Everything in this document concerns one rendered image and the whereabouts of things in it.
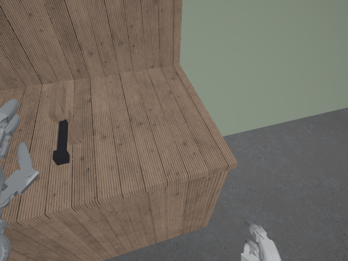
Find left robot forearm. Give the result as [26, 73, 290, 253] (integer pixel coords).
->
[0, 219, 11, 261]

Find counter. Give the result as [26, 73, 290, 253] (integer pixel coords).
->
[0, 0, 238, 261]

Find tap lever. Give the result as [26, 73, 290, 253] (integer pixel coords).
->
[53, 120, 70, 165]

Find robot right hand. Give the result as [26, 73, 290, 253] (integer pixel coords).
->
[241, 220, 282, 261]

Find robot left hand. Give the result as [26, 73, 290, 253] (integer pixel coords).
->
[0, 98, 39, 218]

